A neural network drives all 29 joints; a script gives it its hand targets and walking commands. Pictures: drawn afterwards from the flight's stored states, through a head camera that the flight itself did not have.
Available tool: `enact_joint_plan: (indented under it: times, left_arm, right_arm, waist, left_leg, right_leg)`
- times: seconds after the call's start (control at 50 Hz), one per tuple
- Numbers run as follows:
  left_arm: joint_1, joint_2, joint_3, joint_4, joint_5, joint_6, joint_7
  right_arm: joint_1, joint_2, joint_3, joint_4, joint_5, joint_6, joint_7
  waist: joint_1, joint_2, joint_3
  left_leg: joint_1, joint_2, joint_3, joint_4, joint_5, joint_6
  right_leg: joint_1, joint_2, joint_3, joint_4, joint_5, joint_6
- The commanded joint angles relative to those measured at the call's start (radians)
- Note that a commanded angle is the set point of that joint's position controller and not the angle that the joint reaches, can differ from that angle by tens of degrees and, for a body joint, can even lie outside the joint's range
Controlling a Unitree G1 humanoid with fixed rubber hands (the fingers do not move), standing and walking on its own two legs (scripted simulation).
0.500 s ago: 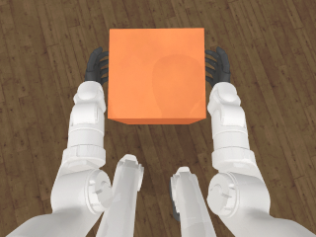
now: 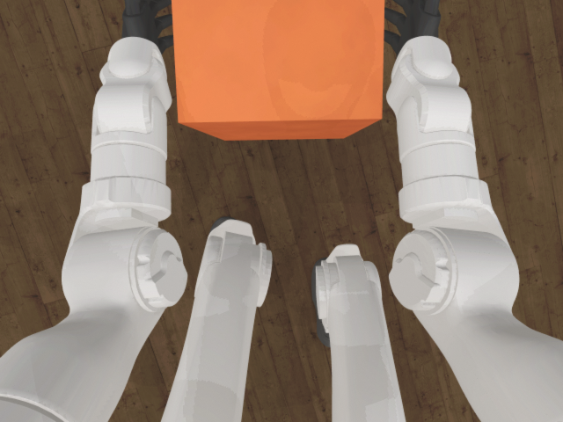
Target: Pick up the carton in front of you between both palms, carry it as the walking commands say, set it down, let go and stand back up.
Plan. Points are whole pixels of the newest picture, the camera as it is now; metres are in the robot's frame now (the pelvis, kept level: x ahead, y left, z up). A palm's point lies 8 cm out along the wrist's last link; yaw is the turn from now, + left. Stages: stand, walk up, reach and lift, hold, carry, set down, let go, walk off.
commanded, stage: set down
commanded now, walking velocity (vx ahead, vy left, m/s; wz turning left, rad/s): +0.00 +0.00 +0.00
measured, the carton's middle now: (281, 57) +0.53 +0.10 -0.21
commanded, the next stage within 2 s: none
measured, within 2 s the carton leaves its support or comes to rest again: rests again in 0.78 s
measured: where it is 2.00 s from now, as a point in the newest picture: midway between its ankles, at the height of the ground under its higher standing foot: (271, 298)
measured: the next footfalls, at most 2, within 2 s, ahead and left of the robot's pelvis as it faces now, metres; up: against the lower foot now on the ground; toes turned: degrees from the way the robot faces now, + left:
none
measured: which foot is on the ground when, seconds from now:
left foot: down 0.00-1.00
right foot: down 0.00-1.00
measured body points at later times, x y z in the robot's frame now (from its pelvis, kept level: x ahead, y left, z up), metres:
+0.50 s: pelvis +0.00 +0.00 -0.06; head +0.38 +0.05 +0.17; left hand +0.52 +0.27 -0.24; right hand +0.59 -0.02 -0.24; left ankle +0.12 +0.14 -0.44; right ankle +0.08 -0.13 -0.44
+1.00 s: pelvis -0.01 -0.01 -0.08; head +0.38 +0.04 +0.14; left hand +0.51 +0.27 -0.27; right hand +0.59 -0.04 -0.27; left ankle +0.12 +0.14 -0.44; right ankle +0.08 -0.13 -0.44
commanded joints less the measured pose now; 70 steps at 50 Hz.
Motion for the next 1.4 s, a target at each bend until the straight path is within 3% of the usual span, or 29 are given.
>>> enact_joint_plan:
  times: [0.0, 0.02, 0.1, 0.14, 0.22, 0.26, 0.28, 0.32, 0.34, 0.38, 0.44, 0.58, 0.6, 0.68, 0.7, 0.74, 0.8, 0.9, 0.92, 0.94, 1.04, 1.06, 1.08, 1.1, 1.14, 1.24, 1.26, 1.32, 1.38]
  left_arm:
    - [-0.667, -0.816, -0.447, 0.001, -0.132, -0.046, -0.232]
    - [-0.696, -0.807, -0.461, -0.030, -0.156, -0.051, -0.233]
    - [-0.754, -0.758, -0.464, -0.015, -0.165, -0.050, -0.229]
    - [-0.789, -0.730, -0.455, 0.004, -0.198, -0.053, -0.237]
    - [-0.852, -0.644, -0.451, -0.012, -0.202, -0.065, -0.250]
    - [-0.857, -0.674, -0.441, -0.046, -0.227, -0.085, -0.255]
    - [-0.854, -0.650, -0.442, 0.004, -0.230, -0.080, -0.259]
    - [-0.854, -0.625, -0.439, -0.009, -0.244, -0.083, -0.271]
    - [-0.832, -0.615, -0.413, 0.012, -0.233, -0.083, -0.272]
    - [-0.814, -0.629, -0.431, 0.005, -0.257, -0.092, -0.270]
    - [-0.808, -0.597, -0.388, 0.025, -0.236, -0.092, -0.281]
    - [-0.807, -0.578, -0.374, 0.045, -0.228, -0.097, -0.310]
    - [-0.844, -0.567, -0.344, 0.022, -0.239, -0.106, -0.312]
    - [-0.840, -0.525, -0.357, 0.033, -0.225, -0.110, -0.314]
    - [-0.855, -0.510, -0.336, 0.049, -0.232, -0.113, -0.314]
    - [-0.808, -0.501, -0.293, 0.104, -0.220, -0.108, -0.315]
    - [-0.780, -0.483, -0.312, 0.132, -0.203, -0.106, -0.313]
    - [-0.753, -0.451, -0.268, 0.173, -0.179, -0.111, -0.312]
    - [-0.731, -0.457, -0.219, 0.208, -0.149, -0.103, -0.316]
    - [-0.723, -0.444, -0.262, 0.196, -0.156, -0.103, -0.318]
    - [-0.671, -0.401, -0.185, 0.270, -0.100, -0.092, -0.318]
    - [-0.687, -0.408, -0.190, 0.244, -0.116, -0.091, -0.319]
    - [-0.682, -0.382, -0.186, 0.247, -0.099, -0.096, -0.315]
    - [-0.650, -0.387, -0.188, 0.291, -0.098, -0.089, -0.320]
    - [-0.639, -0.365, -0.189, 0.289, -0.088, -0.093, -0.319]
    - [-0.636, -0.347, -0.136, 0.292, -0.073, -0.092, -0.323]
    - [-0.630, -0.327, -0.117, 0.306, -0.067, -0.091, -0.317]
    - [-0.606, -0.323, -0.130, 0.316, -0.091, -0.093, -0.324]
    - [-0.596, -0.300, -0.113, 0.331, -0.094, -0.100, -0.317]
  right_arm:
    - [-0.659, 0.857, 0.461, 0.012, 0.149, -0.023, 0.225]
    - [-0.628, 0.834, 0.460, 0.030, 0.146, -0.020, 0.221]
    - [-0.710, 0.818, 0.472, 0.005, 0.180, -0.030, 0.211]
    - [-0.720, 0.777, 0.463, 0.070, 0.173, -0.022, 0.198]
    - [-0.776, 0.779, 0.485, 0.061, 0.207, -0.028, 0.192]
    - [-0.794, 0.783, 0.529, 0.034, 0.217, -0.040, 0.188]
    - [-0.788, 0.773, 0.522, 0.052, 0.232, -0.053, 0.186]
    - [-0.790, 0.762, 0.525, 0.088, 0.201, -0.051, 0.173]
    - [-0.794, 0.731, 0.549, 0.053, 0.230, -0.059, 0.170]
    - [-0.821, 0.726, 0.578, 0.029, 0.262, -0.073, 0.168]
    - [-0.810, 0.762, 0.600, 0.056, 0.269, -0.062, 0.162]
    - [-0.788, 0.770, 0.575, 0.103, 0.270, -0.070, 0.158]
    - [-0.788, 0.775, 0.592, 0.073, 0.267, -0.075, 0.159]
    - [-0.768, 0.740, 0.524, 0.130, 0.245, -0.075, 0.167]
    - [-0.787, 0.736, 0.541, 0.120, 0.249, -0.072, 0.168]
    - [-0.821, 0.700, 0.555, 0.118, 0.272, -0.079, 0.165]
    - [-0.765, 0.667, 0.553, 0.162, 0.260, -0.080, 0.171]
    - [-0.761, 0.613, 0.516, 0.187, 0.254, -0.089, 0.180]
    - [-0.757, 0.604, 0.474, 0.200, 0.207, -0.086, 0.182]
    - [-0.746, 0.567, 0.481, 0.189, 0.216, -0.090, 0.184]
    - [-0.716, 0.543, 0.435, 0.232, 0.187, -0.080, 0.192]
    - [-0.744, 0.510, 0.454, 0.207, 0.191, -0.079, 0.190]
    - [-0.741, 0.525, 0.436, 0.220, 0.188, -0.073, 0.193]
    - [-0.728, 0.533, 0.436, 0.234, 0.181, -0.069, 0.194]
    - [-0.701, 0.508, 0.420, 0.243, 0.185, -0.074, 0.202]
    - [-0.633, 0.449, 0.377, 0.283, 0.132, -0.068, 0.196]
    - [-0.670, 0.440, 0.392, 0.268, 0.150, -0.068, 0.201]
    - [-0.644, 0.416, 0.399, 0.246, 0.138, -0.070, 0.199]
    - [-0.623, 0.422, 0.393, 0.247, 0.137, -0.065, 0.197]
  waist:
    - [0.109, 0.115, -1.143]
    - [0.059, 0.125, -1.148]
    - [0.105, 0.122, -1.139]
    - [0.081, 0.086, -1.118]
    - [0.142, 0.094, -1.098]
    - [0.155, -0.013, -1.108]
    - [0.172, 0.005, -1.022]
    - [0.127, -0.040, -1.001]
    - [0.189, -0.034, -0.980]
    - [0.168, -0.046, -1.048]
    - [0.220, -0.077, -0.955]
    - [0.218, -0.081, -0.912]
    - [0.212, -0.137, -0.935]
    - [0.217, -0.074, -0.847]
    - [0.206, -0.128, -0.839]
    - [0.255, -0.121, -0.799]
    - [0.207, -0.139, -0.687]
    - [0.220, -0.104, -0.599]
    - [0.183, -0.156, -0.543]
    - [0.192, -0.103, -0.545]
    - [0.205, -0.105, -0.451]
    - [0.163, -0.106, -0.452]
    - [0.218, -0.129, -0.414]
    - [0.177, -0.131, -0.423]
    - [0.216, -0.100, -0.405]
    - [0.144, -0.079, -0.328]
    - [0.194, -0.098, -0.321]
    - [0.149, -0.103, -0.328]
    - [0.180, -0.081, -0.335]
  left_leg:
    - [0.946, -0.013, 0.245, -0.058, 0.332, 0.021]
    - [0.963, -0.005, 0.248, -0.038, 0.337, 0.010]
    - [0.955, 0.001, 0.259, 0.009, 0.374, 0.017]
    - [0.909, 0.003, 0.257, 0.024, 0.314, 0.011]
    - [0.856, 0.012, 0.272, 0.069, 0.342, 0.022]
    - [0.855, 0.007, 0.255, 0.098, 0.427, 0.027]
    - [0.774, 0.014, 0.260, 0.106, 0.413, 0.027]
    - [0.761, 0.016, 0.239, 0.119, 0.422, 0.031]
    - [0.742, 0.014, 0.259, 0.119, 0.427, 0.029]
    - [0.775, 0.016, 0.250, 0.144, 0.475, 0.037]
    - [0.721, 0.022, 0.258, 0.152, 0.445, 0.047]
    - [0.680, 0.039, 0.255, 0.186, 0.454, 0.053]
    - [0.651, 0.033, 0.246, 0.185, 0.449, 0.063]
    - [0.627, 0.036, 0.243, 0.175, 0.397, 0.063]
    - [0.635, 0.038, 0.235, 0.181, 0.393, 0.073]
    - [0.575, 0.041, 0.261, 0.196, 0.330, 0.069]
    - [0.533, 0.046, 0.235, 0.182, 0.289, 0.082]
    - [0.538, 0.044, 0.220, 0.194, 0.262, 0.093]
    - [0.445, 0.038, 0.220, 0.189, 0.197, 0.097]
    - [0.452, 0.045, 0.224, 0.190, 0.228, 0.085]
    - [0.443, 0.044, 0.213, 0.185, 0.161, 0.093]
    - [0.446, 0.048, 0.204, 0.192, 0.176, 0.093]
    - [0.395, 0.043, 0.231, 0.189, 0.151, 0.092]
    - [0.434, 0.046, 0.211, 0.192, 0.158, 0.098]
    - [0.442, 0.044, 0.206, 0.194, 0.169, 0.100]
    - [0.385, 0.046, 0.198, 0.199, 0.099, 0.109]
    - [0.379, 0.048, 0.204, 0.201, 0.120, 0.108]
    - [0.373, 0.052, 0.201, 0.217, 0.125, 0.102]
    - [0.382, 0.058, 0.215, 0.225, 0.130, 0.095]
  right_leg:
    - [0.218, 0.033, -0.195, -0.121, 0.199, -0.038]
    - [0.213, 0.034, -0.208, -0.111, 0.207, -0.042]
    - [0.182, 0.035, -0.197, -0.074, 0.207, -0.036]
    - [0.233, 0.030, -0.210, -0.050, 0.173, -0.041]
    - [0.245, 0.027, -0.184, 0.006, 0.202, -0.043]
    - [0.288, 0.031, -0.188, 0.031, 0.264, -0.035]
    - [0.274, 0.026, -0.175, 0.038, 0.278, -0.044]
    - [0.293, 0.021, -0.186, 0.066, 0.292, -0.032]
    - [0.301, 0.021, -0.169, 0.053, 0.295, -0.035]
    - [0.344, 0.021, -0.183, 0.091, 0.340, -0.030]
    - [0.301, 0.019, -0.157, 0.080, 0.311, -0.025]
    - [0.285, 0.019, -0.137, 0.098, 0.344, -0.033]
    - [0.324, 0.020, -0.144, 0.099, 0.367, -0.029]
    - [0.259, 0.020, -0.131, 0.101, 0.304, -0.045]
    - [0.228, 0.021, -0.153, 0.113, 0.289, -0.036]
    - [0.288, 0.008, -0.124, 0.101, 0.255, -0.040]
    - [0.228, 0.009, -0.147, 0.113, 0.231, -0.037]
    - [0.149, 0.006, -0.145, 0.127, 0.176, -0.047]
    - [0.175, 0.003, -0.136, 0.108, 0.156, -0.054]
    - [0.169, -0.001, -0.136, 0.117, 0.195, -0.053]
    - [0.142, -0.004, -0.132, 0.114, 0.114, -0.054]
    - [0.131, -0.005, -0.139, 0.128, 0.131, -0.056]
    - [0.159, -0.005, -0.112, 0.100, 0.116, -0.059]
    - [0.168, -0.006, -0.136, 0.120, 0.135, -0.052]
    - [0.133, -0.006, -0.128, 0.137, 0.132, -0.054]
    - [0.120, -0.006, -0.116, 0.126, 0.089, -0.073]
    - [0.113, -0.019, -0.104, 0.139, 0.106, -0.070]
    - [0.150, -0.028, -0.107, 0.146, 0.131, -0.069]
    - [0.196, -0.032, -0.093, 0.142, 0.146, -0.066]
